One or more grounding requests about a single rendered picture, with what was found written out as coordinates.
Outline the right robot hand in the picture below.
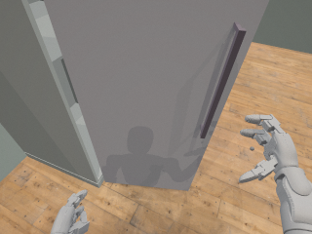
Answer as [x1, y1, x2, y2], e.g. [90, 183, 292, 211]
[239, 114, 299, 183]

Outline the left robot hand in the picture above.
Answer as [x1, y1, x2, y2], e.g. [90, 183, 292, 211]
[50, 189, 90, 234]

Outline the fridge door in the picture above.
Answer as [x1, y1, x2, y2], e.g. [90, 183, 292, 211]
[44, 0, 269, 191]

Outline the robot right forearm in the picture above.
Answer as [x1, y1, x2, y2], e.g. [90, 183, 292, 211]
[274, 166, 312, 234]

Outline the handle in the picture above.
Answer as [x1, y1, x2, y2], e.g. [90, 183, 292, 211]
[200, 21, 247, 138]

